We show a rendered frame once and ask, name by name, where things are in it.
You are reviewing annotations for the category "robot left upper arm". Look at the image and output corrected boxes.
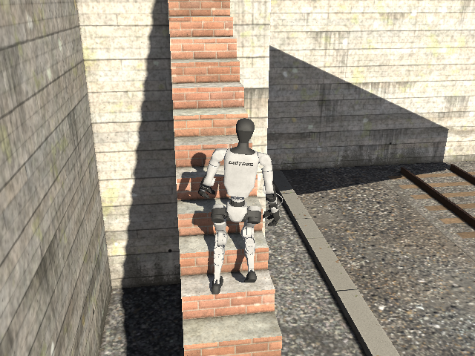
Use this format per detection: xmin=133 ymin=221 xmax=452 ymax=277
xmin=203 ymin=148 xmax=227 ymax=187

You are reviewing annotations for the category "robot left shin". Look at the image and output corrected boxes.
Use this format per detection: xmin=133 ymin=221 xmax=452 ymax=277
xmin=214 ymin=233 xmax=225 ymax=285

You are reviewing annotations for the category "left robot hand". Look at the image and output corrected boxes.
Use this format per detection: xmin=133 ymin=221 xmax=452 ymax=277
xmin=198 ymin=187 xmax=215 ymax=198

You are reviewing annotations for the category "humanoid robot head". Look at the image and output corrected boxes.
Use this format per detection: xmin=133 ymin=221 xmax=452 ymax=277
xmin=230 ymin=118 xmax=255 ymax=155

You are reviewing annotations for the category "robot right forearm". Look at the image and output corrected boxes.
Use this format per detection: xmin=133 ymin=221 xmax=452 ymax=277
xmin=266 ymin=184 xmax=278 ymax=213

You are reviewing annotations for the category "robot right upper arm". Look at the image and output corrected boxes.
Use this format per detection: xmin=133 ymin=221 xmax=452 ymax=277
xmin=258 ymin=152 xmax=274 ymax=194

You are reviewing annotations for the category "robot left forearm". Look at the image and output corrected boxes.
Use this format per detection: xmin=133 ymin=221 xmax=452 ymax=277
xmin=200 ymin=175 xmax=210 ymax=192

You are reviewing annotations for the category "right robot hand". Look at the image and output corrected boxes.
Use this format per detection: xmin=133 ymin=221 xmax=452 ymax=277
xmin=263 ymin=210 xmax=280 ymax=226

